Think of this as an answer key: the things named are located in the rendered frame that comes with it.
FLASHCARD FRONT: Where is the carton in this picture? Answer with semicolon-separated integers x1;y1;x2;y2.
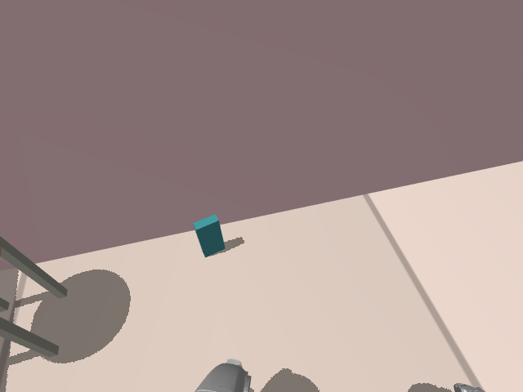
193;214;225;257

